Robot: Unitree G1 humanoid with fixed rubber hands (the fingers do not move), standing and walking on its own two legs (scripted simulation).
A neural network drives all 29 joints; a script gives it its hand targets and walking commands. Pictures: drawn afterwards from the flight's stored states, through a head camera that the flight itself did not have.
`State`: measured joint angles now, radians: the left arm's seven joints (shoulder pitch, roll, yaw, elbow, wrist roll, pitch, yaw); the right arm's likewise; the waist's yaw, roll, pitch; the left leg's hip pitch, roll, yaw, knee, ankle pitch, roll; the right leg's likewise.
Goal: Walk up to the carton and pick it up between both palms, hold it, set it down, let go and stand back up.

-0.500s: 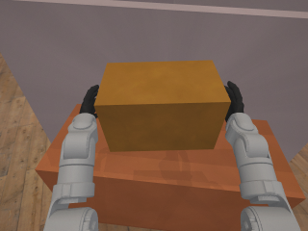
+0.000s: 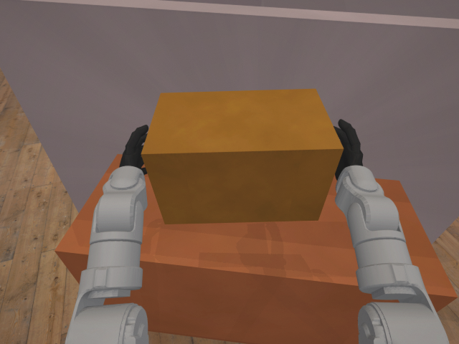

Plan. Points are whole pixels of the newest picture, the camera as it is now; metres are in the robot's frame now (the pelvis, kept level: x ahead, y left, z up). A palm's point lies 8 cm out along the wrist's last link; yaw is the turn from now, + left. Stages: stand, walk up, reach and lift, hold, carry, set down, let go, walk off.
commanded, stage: hold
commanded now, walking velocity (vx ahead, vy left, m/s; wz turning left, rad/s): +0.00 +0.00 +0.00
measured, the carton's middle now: (239, 156) +0.39 +0.00 +0.16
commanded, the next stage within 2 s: none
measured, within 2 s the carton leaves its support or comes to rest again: neither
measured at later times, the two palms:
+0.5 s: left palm (135, 170) +0.35 +0.18 +0.15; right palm (348, 168) +0.36 -0.18 +0.17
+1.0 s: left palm (137, 171) +0.36 +0.18 +0.15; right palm (349, 169) +0.36 -0.19 +0.16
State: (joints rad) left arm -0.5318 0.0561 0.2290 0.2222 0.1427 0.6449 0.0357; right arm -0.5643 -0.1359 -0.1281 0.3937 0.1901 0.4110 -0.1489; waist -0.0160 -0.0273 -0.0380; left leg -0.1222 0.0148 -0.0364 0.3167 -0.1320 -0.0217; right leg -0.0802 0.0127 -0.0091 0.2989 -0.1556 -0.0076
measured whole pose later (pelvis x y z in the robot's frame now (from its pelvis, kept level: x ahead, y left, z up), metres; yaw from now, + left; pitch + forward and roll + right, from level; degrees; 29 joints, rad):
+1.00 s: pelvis +0.00 +0.00 +0.00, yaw +0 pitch -3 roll +0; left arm -0.50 0.06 0.21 0.18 0.13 0.65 0.04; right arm -0.54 -0.13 -0.13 0.35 0.19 0.41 -0.15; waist -0.03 -0.03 -0.02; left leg -0.12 0.02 -0.04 0.32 -0.14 -0.03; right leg -0.08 0.02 -0.02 0.30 -0.16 -0.01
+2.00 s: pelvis +0.00 +0.00 +0.00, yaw +0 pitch -3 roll +0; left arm -0.51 0.06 0.22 0.18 0.14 0.65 0.04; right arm -0.54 -0.13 -0.13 0.36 0.19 0.39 -0.16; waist -0.02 -0.03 -0.02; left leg -0.13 0.02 -0.04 0.32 -0.13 -0.03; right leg -0.08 0.02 -0.01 0.29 -0.15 -0.01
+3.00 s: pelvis +0.00 +0.00 +0.00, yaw +0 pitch -4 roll +0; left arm -0.50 0.05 0.23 0.19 0.15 0.65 0.04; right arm -0.55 -0.13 -0.11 0.37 0.19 0.40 -0.16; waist -0.03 -0.03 -0.03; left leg -0.11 0.02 -0.04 0.31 -0.13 -0.02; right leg -0.07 0.02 -0.01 0.29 -0.15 -0.01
